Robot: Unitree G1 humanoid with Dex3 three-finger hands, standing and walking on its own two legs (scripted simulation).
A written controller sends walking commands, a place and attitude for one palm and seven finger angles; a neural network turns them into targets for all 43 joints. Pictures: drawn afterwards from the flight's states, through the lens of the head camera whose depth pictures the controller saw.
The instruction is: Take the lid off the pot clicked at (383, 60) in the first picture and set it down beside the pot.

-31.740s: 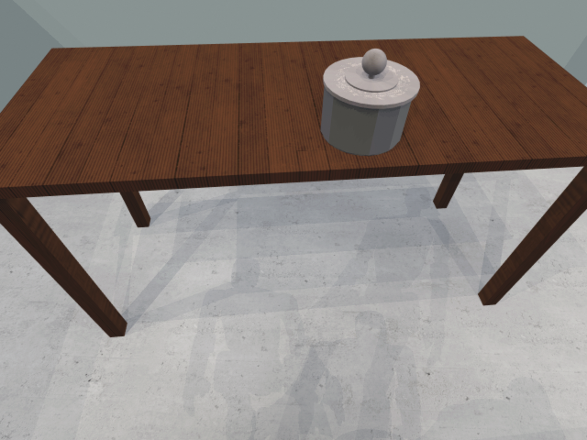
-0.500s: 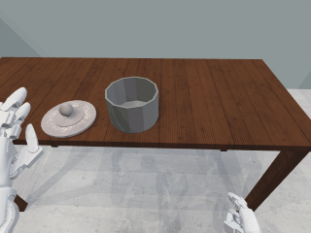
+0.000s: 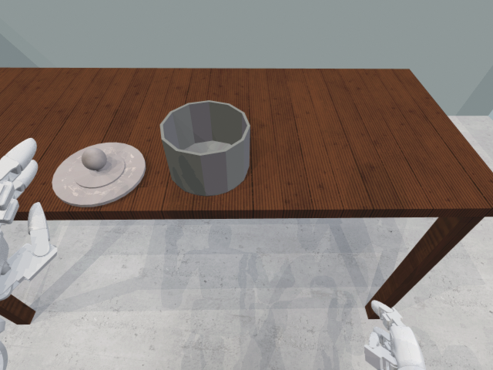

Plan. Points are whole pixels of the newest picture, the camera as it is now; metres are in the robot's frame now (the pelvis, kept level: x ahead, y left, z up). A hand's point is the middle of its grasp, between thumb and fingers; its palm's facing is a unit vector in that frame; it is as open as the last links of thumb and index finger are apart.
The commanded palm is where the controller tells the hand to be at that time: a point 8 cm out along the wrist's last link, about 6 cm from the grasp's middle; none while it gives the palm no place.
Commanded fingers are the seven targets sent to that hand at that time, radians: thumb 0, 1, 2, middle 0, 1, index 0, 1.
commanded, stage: step back with the hand held close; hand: left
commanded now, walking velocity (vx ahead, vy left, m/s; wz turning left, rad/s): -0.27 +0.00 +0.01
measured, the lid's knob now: (94, 159) +0.49 +0.37 +0.04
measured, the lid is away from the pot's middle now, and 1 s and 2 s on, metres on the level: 0.24 0.24 0.24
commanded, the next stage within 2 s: stop stepping back and stand still in 1.02 s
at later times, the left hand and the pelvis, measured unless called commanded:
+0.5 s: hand out of the picture +0.12 +0.24 +0.20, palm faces +0.42 -0.80 -0.43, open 7.4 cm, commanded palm +0.06 +0.30 +0.21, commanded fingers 0.00 0.90 0.90 -0.20 -0.30 -0.20 -0.30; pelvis -0.07 +0.01 -0.01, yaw +1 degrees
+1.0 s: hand out of the picture +0.07 +0.26 +0.21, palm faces +0.31 -0.86 -0.40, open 7.4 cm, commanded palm +0.00 +0.32 +0.21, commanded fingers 0.00 0.90 0.90 -0.20 -0.30 -0.20 -0.30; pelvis -0.15 +0.05 -0.02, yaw -3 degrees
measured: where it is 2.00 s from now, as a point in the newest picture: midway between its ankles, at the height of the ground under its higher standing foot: outside the picture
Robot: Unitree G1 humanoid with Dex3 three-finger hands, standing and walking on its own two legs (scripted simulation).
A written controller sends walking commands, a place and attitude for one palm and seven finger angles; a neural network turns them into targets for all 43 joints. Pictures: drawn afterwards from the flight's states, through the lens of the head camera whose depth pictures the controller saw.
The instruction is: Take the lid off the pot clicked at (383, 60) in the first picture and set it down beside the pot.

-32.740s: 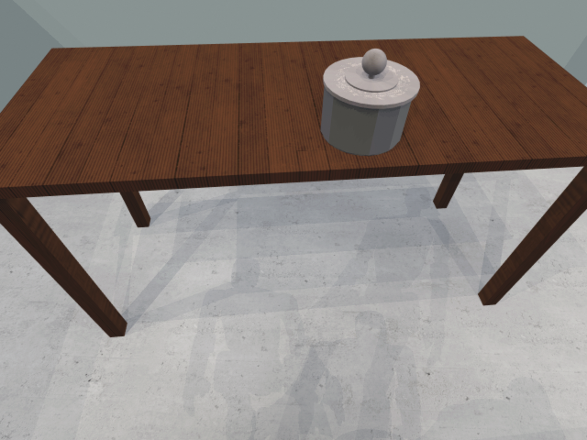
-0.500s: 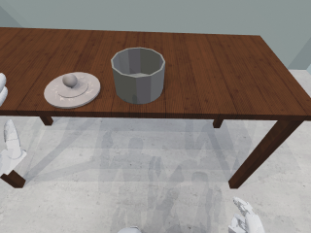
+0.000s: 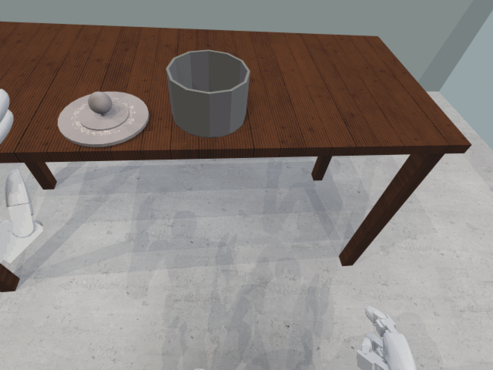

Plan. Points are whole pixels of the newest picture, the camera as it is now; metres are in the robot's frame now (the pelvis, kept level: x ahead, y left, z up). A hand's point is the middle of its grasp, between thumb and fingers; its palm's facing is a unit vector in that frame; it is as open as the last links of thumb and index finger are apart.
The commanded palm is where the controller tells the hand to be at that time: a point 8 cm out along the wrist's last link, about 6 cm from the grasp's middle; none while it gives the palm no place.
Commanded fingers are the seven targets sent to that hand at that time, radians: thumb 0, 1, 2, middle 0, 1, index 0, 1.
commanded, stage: step back with the hand held close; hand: left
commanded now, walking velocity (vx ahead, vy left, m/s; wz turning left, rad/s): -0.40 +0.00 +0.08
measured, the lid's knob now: (100, 102) +0.62 +0.35 +0.06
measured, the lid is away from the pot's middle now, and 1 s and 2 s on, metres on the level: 0.24 0.24 0.24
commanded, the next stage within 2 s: stop stepping back and stand still in 0.02 s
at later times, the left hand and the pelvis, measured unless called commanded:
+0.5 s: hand out of the picture +0.10 +0.27 +0.22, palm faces +0.46 -0.83 -0.32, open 7.4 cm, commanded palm +0.02 +0.30 +0.23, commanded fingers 0.00 0.90 0.90 -0.20 -0.30 -0.20 -0.30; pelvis -0.11 +0.02 +0.01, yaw +0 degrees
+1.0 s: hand out of the picture +0.11 +0.30 +0.11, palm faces +0.31 -0.83 -0.45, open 7.4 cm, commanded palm none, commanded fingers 0.00 0.90 0.90 -0.20 -0.30 -0.20 -0.30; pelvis -0.10 +0.05 +0.01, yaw +3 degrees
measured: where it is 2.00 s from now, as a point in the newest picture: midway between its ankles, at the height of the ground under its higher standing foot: outside the picture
